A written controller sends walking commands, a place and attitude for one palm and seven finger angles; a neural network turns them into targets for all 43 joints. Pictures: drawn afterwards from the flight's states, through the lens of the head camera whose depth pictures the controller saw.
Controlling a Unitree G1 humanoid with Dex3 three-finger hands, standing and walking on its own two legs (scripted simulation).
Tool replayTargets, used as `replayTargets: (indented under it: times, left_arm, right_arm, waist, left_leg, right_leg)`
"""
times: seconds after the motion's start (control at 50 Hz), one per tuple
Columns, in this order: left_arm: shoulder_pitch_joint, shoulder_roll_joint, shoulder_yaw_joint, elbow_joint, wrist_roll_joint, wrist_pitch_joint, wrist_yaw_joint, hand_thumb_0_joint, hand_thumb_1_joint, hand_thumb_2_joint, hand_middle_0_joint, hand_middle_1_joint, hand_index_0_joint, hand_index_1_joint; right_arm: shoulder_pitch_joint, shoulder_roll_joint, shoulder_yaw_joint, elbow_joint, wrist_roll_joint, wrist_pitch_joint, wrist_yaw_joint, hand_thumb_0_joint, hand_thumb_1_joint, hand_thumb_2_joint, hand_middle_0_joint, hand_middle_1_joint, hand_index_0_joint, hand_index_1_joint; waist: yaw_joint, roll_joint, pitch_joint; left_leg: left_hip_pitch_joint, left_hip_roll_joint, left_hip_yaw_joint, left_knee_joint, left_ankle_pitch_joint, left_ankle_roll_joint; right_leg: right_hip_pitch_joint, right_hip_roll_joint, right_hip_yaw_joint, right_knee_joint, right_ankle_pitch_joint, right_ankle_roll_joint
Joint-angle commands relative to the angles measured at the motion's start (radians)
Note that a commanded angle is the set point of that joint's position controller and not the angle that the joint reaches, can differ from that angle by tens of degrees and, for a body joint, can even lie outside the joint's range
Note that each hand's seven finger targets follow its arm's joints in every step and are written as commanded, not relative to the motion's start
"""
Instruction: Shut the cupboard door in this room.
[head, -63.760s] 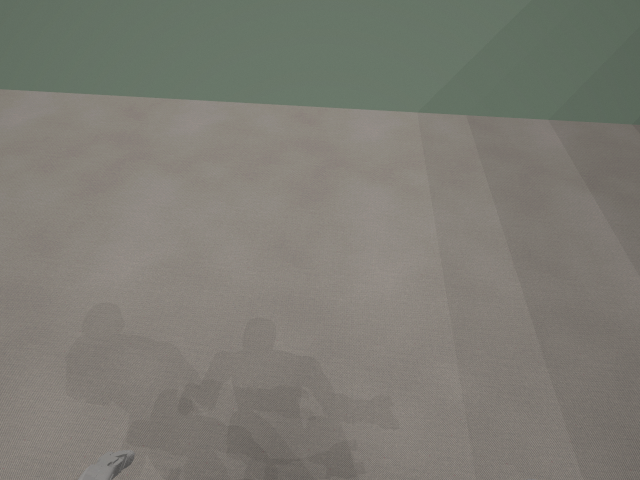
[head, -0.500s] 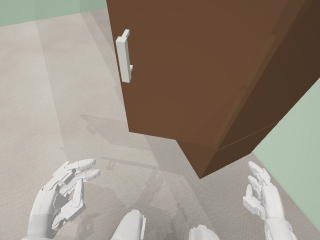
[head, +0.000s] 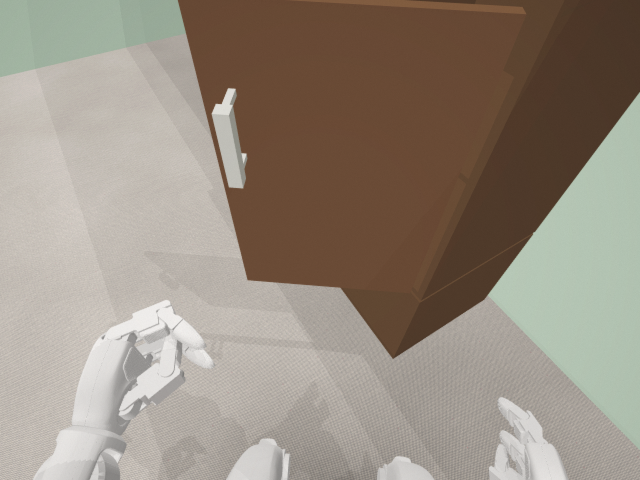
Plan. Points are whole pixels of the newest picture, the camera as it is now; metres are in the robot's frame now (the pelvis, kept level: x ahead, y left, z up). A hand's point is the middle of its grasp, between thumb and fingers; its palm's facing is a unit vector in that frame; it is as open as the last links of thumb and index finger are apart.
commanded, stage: raise the hand and make a fist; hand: left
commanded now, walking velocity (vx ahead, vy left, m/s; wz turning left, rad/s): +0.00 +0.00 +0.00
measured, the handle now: (233, 139) +0.52 +0.16 +0.13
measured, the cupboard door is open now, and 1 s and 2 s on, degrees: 54 54 54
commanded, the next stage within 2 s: bring the fist close to the handle in 0.90 s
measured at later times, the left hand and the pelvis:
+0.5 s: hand (157, 316) +0.25 +0.18 +0.13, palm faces +0.02 -1.00 -0.07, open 3.1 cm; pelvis +0.03 -0.01 +0.03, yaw +0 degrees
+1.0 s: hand (174, 323) +0.25 +0.16 +0.12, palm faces -0.03 -1.00 -0.06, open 3.1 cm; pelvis +0.02 -0.02 +0.04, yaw +0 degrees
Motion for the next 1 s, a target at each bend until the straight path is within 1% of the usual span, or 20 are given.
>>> replayTargets:
  times: [0.0,0.02,0.06,0.12,0.16,0.22,0.28,0.32,0.34,0.42,0.48,0.54,0.62,0.68,0.72,0.76,0.8,0.88,0.92,0.98]
  left_arm:
    - [-0.027,0.168,0.143,-0.247,-0.030,0.015,-0.011,0.000,0.900,0.900,-1.135,-1.320,-1.135,-1.320]
    - [-0.021,0.198,0.194,-0.262,-0.037,0.023,0.011,0.000,0.900,0.900,-1.153,-1.340,-1.153,-1.340]
    - [-0.029,0.158,0.186,-0.321,-0.058,0.008,0.043,0.000,0.900,0.900,-1.190,-1.380,-1.190,-1.380]
    - [-0.055,0.121,0.150,-0.299,-0.057,-0.011,0.059,0.000,0.900,0.900,-1.245,-1.440,-1.245,-1.440]
    - [-0.065,0.087,0.089,-0.246,-0.041,0.000,0.038,0.000,0.900,0.900,-1.282,-1.480,-1.282,-1.480]
    - [-0.078,0.078,0.040,-0.135,-0.024,0.058,-0.023,0.000,0.900,0.900,-1.300,-1.500,-1.300,-1.500]
    - [-0.113,0.142,0.098,-0.171,-0.034,0.096,-0.066,0.000,0.900,0.900,-1.300,-1.500,-1.300,-1.500]
    - [-0.143,0.209,0.187,-0.191,-0.052,0.102,-0.060,0.000,0.900,0.900,-1.300,-1.500,-1.300,-1.500]
    - [-0.162,0.194,0.197,-0.228,-0.067,0.092,-0.057,0.000,0.900,0.900,-1.300,-1.500,-1.300,-1.500]
    - [-0.209,0.200,0.239,-0.254,-0.096,0.038,-0.024,0.000,0.900,0.900,-1.300,-1.500,-1.300,-1.500]
    - [-0.216,0.141,0.171,-0.192,-0.089,0.039,-0.039,0.000,0.900,0.900,-1.300,-1.500,-1.300,-1.500]
    - [-0.147,0.093,0.107,-0.057,-0.082,0.100,-0.088,0.000,0.900,0.900,-1.300,-1.500,-1.300,-1.500]
    - [-0.146,0.169,0.176,-0.070,-0.087,0.139,-0.106,0.000,0.900,0.900,-1.300,-1.500,-1.300,-1.500]
    - [-0.200,0.192,0.231,-0.166,-0.098,0.086,-0.072,0.000,0.900,0.900,-1.300,-1.500,-1.300,-1.500]
    - [-0.234,0.218,0.259,-0.209,-0.093,0.029,-0.032,0.000,0.900,0.900,-1.300,-1.500,-1.300,-1.500]
    - [-0.242,0.175,0.218,-0.210,-0.080,-0.013,-0.011,0.000,0.900,0.900,-1.300,-1.500,-1.300,-1.500]
    - [-0.218,0.143,0.179,-0.169,-0.071,-0.023,-0.013,0.000,0.900,0.900,-1.300,-1.500,-1.300,-1.500]
    - [-0.166,0.113,0.111,-0.080,-0.061,0.041,-0.064,0.000,0.900,0.900,-1.300,-1.500,-1.300,-1.500]
    - [-0.157,0.143,0.130,-0.062,-0.061,0.077,-0.079,0.000,0.900,0.900,-1.300,-1.500,-1.300,-1.500]
    - [-0.191,0.163,0.177,-0.116,-0.080,0.085,-0.073,0.000,0.900,0.900,-1.300,-1.500,-1.300,-1.500]
  right_arm:
    - [-0.082,-0.090,-0.042,-0.213,0.015,-0.062,-0.020,0.000,-0.900,-0.900,0.200,0.300,0.200,0.300]
    - [-0.088,-0.083,-0.040,-0.210,0.012,-0.056,-0.022,0.000,-0.900,-0.900,0.200,0.300,0.200,0.300]
    - [-0.083,-0.069,-0.033,-0.215,0.008,-0.051,-0.019,0.000,-0.900,-0.900,0.200,0.300,0.200,0.300]
    - [-0.069,-0.072,-0.025,-0.197,0.000,-0.046,-0.008,0.000,-0.900,-0.900,0.200,0.300,0.200,0.300]
    - [-0.060,-0.081,-0.023,-0.192,0.001,-0.043,0.001,0.000,-0.900,-0.900,0.200,0.300,0.200,0.300]
    - [-0.057,-0.095,-0.021,-0.181,0.010,-0.036,0.000,0.000,-0.900,-0.900,0.200,0.300,0.200,0.300]
    - [-0.061,-0.101,-0.022,-0.200,0.014,-0.035,-0.009,0.000,-0.900,-0.900,0.200,0.300,0.200,0.300]
    - [-0.071,-0.097,-0.018,-0.193,0.011,-0.030,-0.015,0.000,-0.900,-0.900,0.200,0.300,0.200,0.300]
    - [-0.076,-0.087,-0.013,-0.200,0.010,-0.030,-0.015,0.000,-0.900,-0.900,0.200,0.300,0.200,0.300]
    - [-0.084,-0.075,-0.004,-0.177,0.008,-0.039,-0.016,0.000,-0.900,-0.900,0.200,0.300,0.200,0.300]
    - [-0.078,-0.081,-0.004,-0.155,0.014,-0.048,-0.007,0.000,-0.900,-0.900,0.200,0.300,0.200,0.300]
    - [-0.080,-0.095,-0.012,-0.150,0.021,-0.049,-0.007,0.000,-0.900,-0.900,0.200,0.300,0.200,0.300]
    - [-0.089,-0.104,-0.021,-0.165,0.021,-0.046,-0.014,0.000,-0.900,-0.900,0.200,0.300,0.200,0.300]
    - [-0.101,-0.089,-0.020,-0.176,0.013,-0.047,-0.016,0.000,-0.900,-0.900,0.200,0.300,0.200,0.300]
    - [-0.098,-0.083,-0.016,-0.162,0.008,-0.051,-0.013,0.000,-0.900,-0.900,0.200,0.300,0.200,0.300]
    - [-0.095,-0.076,-0.012,-0.151,0.010,-0.059,-0.005,0.000,-0.900,-0.900,0.200,0.300,0.200,0.300]
    - [-0.092,-0.081,-0.015,-0.139,0.012,-0.063,0.000,0.000,-0.900,-0.900,0.200,0.300,0.200,0.300]
    - [-0.089,-0.097,-0.020,-0.139,0.022,-0.061,-0.001,0.000,-0.900,-0.900,0.200,0.300,0.200,0.300]
    - [-0.092,-0.104,-0.022,-0.144,0.025,-0.060,-0.007,0.000,-0.900,-0.900,0.200,0.300,0.200,0.300]
    - [-0.107,-0.098,-0.019,-0.159,0.020,-0.059,-0.013,0.000,-0.900,-0.900,0.200,0.300,0.200,0.300]
  waist:
    - [0.032,0.014,-0.210]
    - [0.049,0.037,-0.218]
    - [0.046,0.049,-0.235]
    - [0.019,0.054,-0.178]
    - [-0.009,0.048,-0.127]
    - [-0.026,0.010,-0.044]
    - [-0.005,-0.022,-0.129]
    - [0.016,-0.016,-0.163]
    - [0.022,-0.008,-0.203]
    - [0.029,0.006,-0.199]
    - [0.005,0.036,-0.148]
    - [-0.002,-0.038,-0.076]
    - [0.022,-0.085,-0.114]
    - [0.034,-0.064,-0.171]
    - [0.040,-0.029,-0.160]
    - [0.028,0.038,-0.143]
    - [0.013,0.044,-0.123]
    - [-0.002,0.021,-0.070]
    - [0.002,-0.033,-0.063]
    - [0.016,-0.051,-0.106]
  left_leg:
    - [0.184,-0.043,-0.042,-0.289,0.050,0.007]
    - [0.201,-0.042,-0.043,-0.293,0.090,0.005]
    - [0.246,-0.041,-0.037,-0.295,0.180,0.000]
    - [0.263,-0.036,-0.039,-0.288,0.251,-0.004]
    - [0.262,-0.032,-0.036,-0.288,0.243,-0.004]
    - [0.241,-0.033,-0.034,-0.304,0.188,0.003]
    - [0.280,-0.039,-0.026,-0.314,0.228,0.008]
    - [0.296,-0.043,-0.021,-0.315,0.263,0.007]
    - [0.319,-0.045,-0.020,-0.321,0.293,0.006]
    - [0.352,-0.043,-0.019,-0.330,0.339,0.000]
    - [0.362,-0.042,-0.015,-0.343,0.329,-0.002]
    - [0.317,-0.044,-0.008,-0.353,0.274,0.002]
    - [0.314,-0.051,-0.001,-0.356,0.277,0.007]
    - [0.335,-0.054,0.004,-0.359,0.301,0.005]
    - [0.344,-0.050,-0.001,-0.365,0.309,0.002]
    - [0.362,-0.049,0.001,-0.375,0.288,-0.001]
    - [0.360,-0.047,0.004,-0.370,0.269,0.000]
    - [0.333,-0.046,0.004,-0.380,0.205,0.003]
    - [0.323,-0.045,-0.001,-0.384,0.196,0.007]
    - [0.335,-0.049,-0.002,-0.391,0.206,0.007]
  right_leg:
    - [0.150,0.064,0.019,-0.216,0.018,-0.046]
    - [0.179,0.071,0.013,-0.211,0.060,-0.051]
    - [0.202,0.074,-0.004,-0.200,0.159,-0.050]
    - [0.191,0.084,-0.015,-0.200,0.240,-0.050]
    - [0.162,0.082,-0.014,-0.215,0.245,-0.044]
    - [0.160,0.079,0.001,-0.262,0.207,-0.042]
    - [0.229,0.072,0.013,-0.282,0.254,-0.040]
    - [0.275,0.071,0.021,-0.287,0.288,-0.041]
    - [0.304,0.069,0.017,-0.282,0.320,-0.042]
    - [0.325,0.074,0.011,-0.285,0.368,-0.043]
    - [0.293,0.070,0.008,-0.301,0.367,-0.039]
    - [0.286,0.060,0.024,-0.344,0.320,-0.030]
    - [0.337,0.047,0.056,-0.367,0.314,-0.026]
    - [0.361,0.046,0.059,-0.355,0.334,-0.024]
    - [0.360,0.056,0.045,-0.338,0.333,-0.034]
    - [0.323,0.062,0.032,-0.330,0.302,-0.040]
    - [0.295,0.062,0.029,-0.333,0.286,-0.038]
    - [0.275,0.058,0.039,-0.370,0.221,-0.032]
    - [0.290,0.056,0.046,-0.383,0.202,-0.030]
    - [0.312,0.054,0.043,-0.383,0.204,-0.026]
